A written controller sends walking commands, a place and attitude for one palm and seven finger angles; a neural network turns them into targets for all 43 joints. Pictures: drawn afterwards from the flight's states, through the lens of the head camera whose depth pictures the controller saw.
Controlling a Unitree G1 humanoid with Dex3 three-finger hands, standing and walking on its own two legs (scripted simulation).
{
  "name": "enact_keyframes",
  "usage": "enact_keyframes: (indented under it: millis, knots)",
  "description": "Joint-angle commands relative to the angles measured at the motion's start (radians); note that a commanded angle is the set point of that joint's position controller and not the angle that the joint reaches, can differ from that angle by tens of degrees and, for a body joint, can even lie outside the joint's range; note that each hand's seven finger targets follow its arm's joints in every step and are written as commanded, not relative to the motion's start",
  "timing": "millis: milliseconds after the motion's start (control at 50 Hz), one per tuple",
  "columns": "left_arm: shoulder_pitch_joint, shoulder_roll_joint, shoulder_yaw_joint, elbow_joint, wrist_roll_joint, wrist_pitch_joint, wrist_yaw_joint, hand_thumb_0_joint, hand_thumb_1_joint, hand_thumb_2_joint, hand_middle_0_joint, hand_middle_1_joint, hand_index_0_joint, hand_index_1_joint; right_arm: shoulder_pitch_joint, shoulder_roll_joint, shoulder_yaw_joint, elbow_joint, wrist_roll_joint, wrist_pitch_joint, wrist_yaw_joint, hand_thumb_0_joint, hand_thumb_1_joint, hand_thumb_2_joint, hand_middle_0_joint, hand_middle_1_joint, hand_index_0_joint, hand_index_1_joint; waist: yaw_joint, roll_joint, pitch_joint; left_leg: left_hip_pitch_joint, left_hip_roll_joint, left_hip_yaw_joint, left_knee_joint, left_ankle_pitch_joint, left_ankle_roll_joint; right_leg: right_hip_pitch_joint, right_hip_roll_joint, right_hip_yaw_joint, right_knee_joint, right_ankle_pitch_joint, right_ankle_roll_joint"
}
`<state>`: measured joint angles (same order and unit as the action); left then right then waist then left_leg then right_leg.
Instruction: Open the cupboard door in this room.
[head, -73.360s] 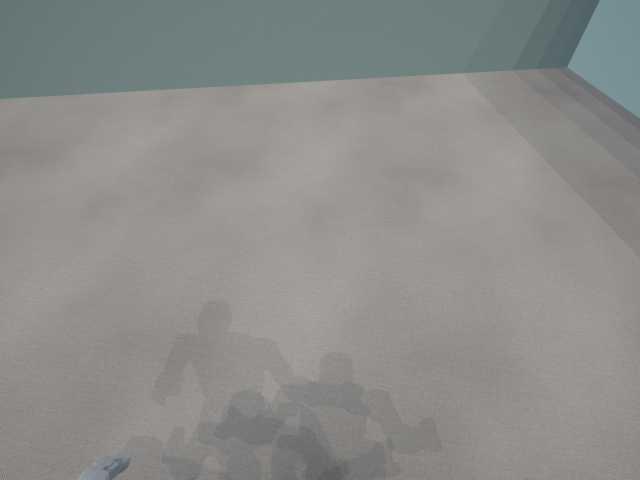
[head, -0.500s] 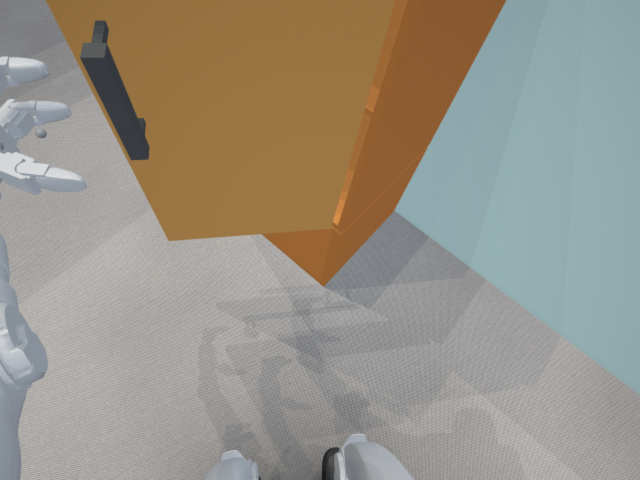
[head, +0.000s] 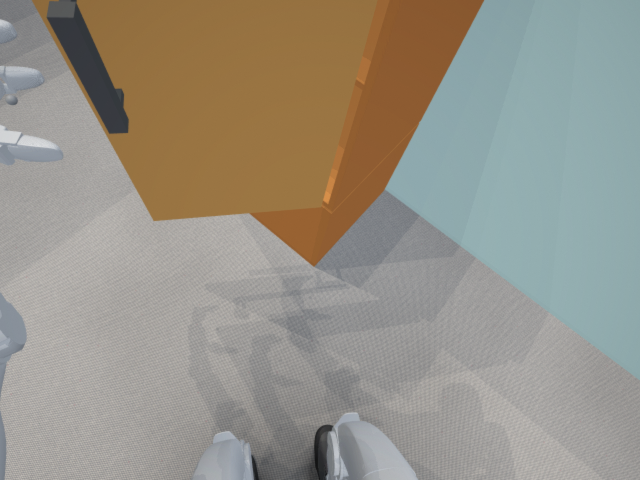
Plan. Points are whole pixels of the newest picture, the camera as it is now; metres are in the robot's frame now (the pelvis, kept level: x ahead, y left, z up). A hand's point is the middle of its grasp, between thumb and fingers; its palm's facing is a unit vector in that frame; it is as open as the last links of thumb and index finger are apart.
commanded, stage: move the hooked fingers beside the handle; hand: left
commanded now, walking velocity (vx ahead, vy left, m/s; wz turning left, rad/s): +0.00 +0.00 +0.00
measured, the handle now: (96, 64) +0.58 +0.20 +0.10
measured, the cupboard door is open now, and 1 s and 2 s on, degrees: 49 49 49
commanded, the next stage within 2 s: slide the fingers in behind the handle in 0.58 s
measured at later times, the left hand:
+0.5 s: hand (8, 101) +0.52 +0.27 +0.11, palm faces +0.07 -1.00 -0.02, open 14.0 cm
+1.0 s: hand (46, 113) +0.51 +0.24 +0.10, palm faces +0.03 -1.00 -0.01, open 14.0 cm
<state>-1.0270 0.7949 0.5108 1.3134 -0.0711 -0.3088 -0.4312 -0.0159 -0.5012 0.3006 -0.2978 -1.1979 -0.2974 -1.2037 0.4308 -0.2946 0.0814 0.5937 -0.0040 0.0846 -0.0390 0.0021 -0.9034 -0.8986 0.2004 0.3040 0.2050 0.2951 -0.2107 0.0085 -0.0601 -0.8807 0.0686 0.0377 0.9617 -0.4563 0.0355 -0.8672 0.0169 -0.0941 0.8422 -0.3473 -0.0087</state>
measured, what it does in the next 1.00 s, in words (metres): stands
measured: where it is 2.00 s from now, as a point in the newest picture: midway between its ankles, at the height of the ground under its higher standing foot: outside the picture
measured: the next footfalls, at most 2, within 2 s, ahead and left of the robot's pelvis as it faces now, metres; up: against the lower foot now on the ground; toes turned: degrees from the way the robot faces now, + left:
none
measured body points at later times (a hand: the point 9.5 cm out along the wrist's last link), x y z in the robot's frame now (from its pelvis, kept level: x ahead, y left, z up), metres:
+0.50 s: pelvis +0.01 +0.01 +0.00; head +0.14 +0.04 +0.43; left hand +0.51 +0.33 +0.11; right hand -0.01 -0.26 -0.09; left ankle -0.01 +0.09 -0.68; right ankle +0.02 -0.12 -0.68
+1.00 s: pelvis +0.00 +0.00 +0.00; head +0.13 +0.03 +0.43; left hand +0.50 +0.30 +0.10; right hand +0.00 -0.27 -0.10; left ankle -0.01 +0.09 -0.68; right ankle +0.02 -0.12 -0.68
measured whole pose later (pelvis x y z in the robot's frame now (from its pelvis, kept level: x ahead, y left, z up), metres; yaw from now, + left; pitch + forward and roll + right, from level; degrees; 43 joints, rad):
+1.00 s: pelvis +0.00 +0.00 +0.00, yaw +1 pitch +20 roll -4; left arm -0.97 0.65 0.45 1.23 -0.08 -0.32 -0.36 -0.02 -0.50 0.30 -0.30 -1.20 -0.30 -1.20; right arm 0.41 -0.29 0.06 0.60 -0.01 0.07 -0.03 0.00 -0.90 -0.90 0.20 0.30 0.20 0.30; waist -0.19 0.01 -0.08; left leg -0.86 0.06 0.03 0.96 -0.46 0.03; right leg -0.85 0.01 -0.10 0.85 -0.35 -0.01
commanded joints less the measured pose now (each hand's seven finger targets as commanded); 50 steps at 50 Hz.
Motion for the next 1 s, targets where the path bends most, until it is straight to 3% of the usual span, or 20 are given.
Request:
enact_keyframes:
  millis: [0, 60, 120, 140, 160, 180, 240, 260, 300, 360, 420, 500, 580, 600, 660, 720, 800, 840, 900, 980]
  knots:
    - [-0.4, 0.35, 0.037, -0.179, -0.013, -0.034, -0.02, 0.0, -0.5, 0.3, -0.3, -1.2, -0.3, -1.2, 0.202, -0.205, -0.075, -0.038, 0.002, -0.008, -0.021, 0.0, -0.9, -0.9, 0.2, 0.3, 0.2, 0.3, -0.003, 0.146, -0.439, 0.222, -0.032, -0.075, -0.102, 0.35, 0.008, 0.247, 0.034, 0.07, -0.066, 0.256, -0.002]
    - [-0.411, 0.288, 0.011, -0.281, -0.023, -0.076, -0.019, 0.0, -0.5, 0.3, -0.3, -1.2, -0.3, -1.2, 0.219, -0.197, -0.085, -0.03, -0.009, -0.01, -0.011, 0.0, -0.9, -0.9, 0.2, 0.3, 0.2, 0.3, 0.006, 0.273, -0.554, 0.4, -0.022, -0.094, -0.091, 0.495, -0.013, 0.181, 0.041, 0.053, -0.049, 0.292, -0.011]
    - [-0.41, 0.244, 0.01, -0.319, -0.055, -0.092, -0.024, 0.0, -0.5, 0.3, -0.3, -1.2, -0.3, -1.2, 0.23, -0.2, -0.093, -0.021, -0.013, -0.005, -0.002, 0.0, -0.9, -0.9, 0.2, 0.3, 0.2, 0.3, 0.0, 0.262, -0.577, 0.475, -0.012, -0.114, -0.084, 0.578, -0.025, 0.147, 0.05, 0.036, -0.046, 0.299, -0.015]
    - [-0.399, 0.258, 0.025, -0.305, -0.058, -0.085, -0.025, 0.0, -0.5, 0.3, -0.3, -1.2, -0.3, -1.2, 0.228, -0.203, -0.096, -0.013, -0.012, 0.0, -0.002, 0.0, -0.9, -0.9, 0.2, 0.3, 0.2, 0.3, 0.003, 0.244, -0.567, 0.47, -0.008, -0.114, -0.084, 0.577, -0.025, 0.145, 0.05, 0.036, -0.052, 0.298, -0.011]
    - [-0.38, 0.223, 0.008, -0.271, -0.063, -0.069, -0.026, 0.0, -0.5, 0.3, -0.3, -1.2, -0.3, -1.2, 0.227, -0.2, -0.095, -0.011, -0.01, 0.002, 0.001, 0.0, -0.9, -0.9, 0.2, 0.3, 0.2, 0.3, -0.001, 0.23, -0.533, 0.447, -0.012, -0.108, -0.089, 0.55, -0.02, 0.148, 0.051, 0.035, -0.058, 0.292, -0.009]
    - [-0.36, 0.243, 0.028, -0.268, -0.063, -0.057, -0.023, 0.0, -0.5, 0.3, -0.3, -1.2, -0.3, -1.2, 0.226, -0.202, -0.095, -0.015, -0.01, 0.004, 0.001, 0.0, -0.9, -0.9, 0.2, 0.3, 0.2, 0.3, 0.011, 0.205, -0.514, 0.419, -0.013, -0.109, -0.098, 0.54, -0.018, 0.17, 0.049, 0.032, -0.059, 0.296, -0.01]
    - [-0.34, 0.238, 0.012, -0.279, -0.037, -0.036, 0.0, 0.0, -0.5, 0.3, -0.3, -1.2, -0.3, -1.2, 0.22, -0.196, -0.093, -0.024, -0.009, 0.011, 0.003, 0.0, -0.9, -0.9, 0.2, 0.3, 0.2, 0.3, 0.023, 0.25, -0.479, 0.421, -0.015, -0.104, -0.106, 0.557, -0.021, 0.15, 0.045, 0.03, -0.06, 0.29, -0.011]
    - [-0.314, 0.222, 0.006, -0.275, -0.03, -0.034, 0.012, 0.0, -0.5, 0.3, -0.3, -1.2, -0.3, -1.2, 0.219, -0.192, -0.094, -0.03, -0.011, 0.012, 0.007, 0.0, -0.9, -0.9, 0.2, 0.3, 0.2, 0.3, 0.027, 0.241, -0.466, 0.415, -0.017, -0.101, -0.106, 0.547, -0.02, 0.146, 0.046, 0.029, -0.063, 0.282, -0.01]
    - [-0.309, 0.264, 0.033, -0.288, -0.022, -0.044, 0.036, 0.0, -0.5, 0.3, -0.3, -1.2, -0.3, -1.2, 0.215, -0.195, -0.093, -0.039, -0.011, 0.012, 0.008, 0.0, -0.9, -0.9, 0.2, 0.3, 0.2, 0.3, 0.031, 0.193, -0.442, 0.372, -0.018, -0.097, -0.111, 0.509, -0.015, 0.177, 0.047, 0.034, -0.063, 0.283, -0.009]
    - [-0.35, 0.289, 0.066, -0.365, -0.027, -0.091, 0.053, 0.0, -0.5, 0.3, -0.3, -1.2, -0.3, -1.2, 0.211, -0.193, -0.1, -0.047, -0.013, 0.007, 0.008, 0.0, -0.9, -0.9, 0.2, 0.3, 0.2, 0.3, 0.038, 0.226, -0.525, 0.429, -0.017, -0.101, -0.103, 0.578, -0.024, 0.211, 0.048, 0.04, -0.049, 0.329, -0.013]
    - [-0.33, 0.22, 0.031, -0.393, -0.045, -0.115, 0.043, 0.0, -0.5, 0.3, -0.3, -1.2, -0.3, -1.2, 0.205, -0.186, -0.102, -0.045, -0.011, 0.006, 0.015, 0.0, -0.9, -0.9, 0.2, 0.3, 0.2, 0.3, 0.035, 0.259, -0.551, 0.504, -0.01, -0.109, -0.096, 0.662, -0.036, 0.182, 0.051, 0.033, -0.048, 0.337, -0.015]
    - [-0.288, 0.152, -0.022, -0.288, -0.054, -0.067, 0.013, 0.0, -0.5, 0.3, -0.3, -1.2, -0.3, -1.2, 0.187, -0.189, -0.101, -0.035, -0.003, 0.011, 0.012, 0.0, -0.9, -0.9, 0.2, 0.3, 0.2, 0.3, 0.016, 0.181, -0.446, 0.421, -0.016, -0.097, -0.112, 0.538, -0.02, 0.179, 0.048, 0.033, -0.069, 0.297, -0.006]
    - [-0.273, 0.178, -0.009, -0.227, -0.054, -0.038, 0.005, 0.0, -0.5, 0.3, -0.3, -1.2, -0.3, -1.2, 0.183, -0.191, -0.094, -0.041, -0.001, 0.01, 0.002, 0.0, -0.9, -0.9, 0.2, 0.3, 0.2, 0.3, 0.015, 0.123, -0.396, 0.335, -0.026, -0.085, -0.117, 0.464, -0.006, 0.208, 0.041, 0.041, -0.071, 0.301, -0.006]
    - [-0.287, 0.185, -0.007, -0.243, -0.055, -0.043, 0.007, 0.0, -0.5, 0.3, -0.3, -1.2, -0.3, -1.2, 0.182, -0.191, -0.093, -0.043, -0.001, 0.008, 0.0, 0.0, -0.9, -0.9, 0.2, 0.3, 0.2, 0.3, 0.013, 0.107, -0.403, 0.322, -0.027, -0.083, -0.117, 0.455, -0.003, 0.223, 0.039, 0.044, -0.069, 0.31, -0.004]
    - [-0.347, 0.222, 0.017, -0.333, -0.05, -0.097, 0.017, 0.0, -0.5, 0.3, -0.3, -1.2, -0.3, -1.2, 0.176, -0.187, -0.096, -0.042, -0.006, 0.001, 0.0, 0.0, -0.9, -0.9, 0.2, 0.3, 0.2, 0.3, 0.03, 0.211, -0.491, 0.407, -0.025, -0.094, -0.099, 0.531, -0.02, 0.203, 0.04, 0.048, -0.049, 0.323, -0.012]
    - [-0.378, 0.103, -0.057, -0.388, -0.068, -0.134, 0.02, 0.0, -0.5, 0.3, -0.3, -1.2, -0.3, -1.2, 0.172, -0.175, -0.101, -0.035, -0.008, -0.006, 0.007, 0.0, -0.9, -0.9, 0.2, 0.3, 0.2, 0.3, 0.011, 0.243, -0.504, 0.496, -0.015, -0.113, -0.091, 0.596, -0.033, 0.14, 0.046, 0.035, -0.048, 0.297, -0.014]
    - [-0.383, 0.105, -0.052, -0.293, -0.071, -0.094, 0.026, 0.0, -0.5, 0.3, -0.3, -1.2, -0.3, -1.2, 0.165, -0.186, -0.098, -0.011, -0.005, -0.007, 0.004, 0.0, -0.9, -0.9, 0.2, 0.3, 0.2, 0.3, -0.001, 0.181, -0.451, 0.403, -0.024, -0.107, -0.102, 0.448, -0.019, 0.155, 0.039, 0.038, -0.061, 0.247, -0.009]
    - [-0.366, 0.141, -0.031, -0.278, -0.057, -0.075, 0.037, 0.0, -0.5, 0.3, -0.3, -1.2, -0.3, -1.2, 0.166, -0.186, -0.095, -0.018, -0.004, -0.009, 0.0, 0.0, -0.9, -0.9, 0.2, 0.3, 0.2, 0.3, 0.016, 0.193, -0.457, 0.382, -0.029, -0.104, -0.109, 0.447, -0.016, 0.178, 0.035, 0.041, -0.056, 0.26, -0.01]
    - [-0.367, 0.145, -0.039, -0.284, -0.034, -0.063, 0.066, 0.0, -0.5, 0.3, -0.3, -1.2, -0.3, -1.2, 0.163, -0.18, -0.091, -0.027, -0.005, -0.013, 0.002, 0.0, -0.9, -0.9, 0.2, 0.3, 0.2, 0.3, 0.015, 0.176, -0.434, 0.337, -0.033, -0.092, -0.11, 0.408, -0.009, 0.193, 0.032, 0.047, -0.062, 0.254, -0.007]
    - [-0.406, 0.165, -0.014, -0.327, -0.029, -0.101, 0.1, 0.0, -0.5, 0.3, -0.3, -1.2, -0.3, -1.2, 0.172, -0.178, -0.093, -0.029, -0.01, -0.021, 0.005, 0.0, -0.9, -0.9, 0.2, 0.3, 0.2, 0.3, 0.015, 0.169, -0.489, 0.36, -0.031, -0.098, -0.104, 0.427, -0.011, 0.211, 0.036, 0.051, -0.054, 0.268, -0.008]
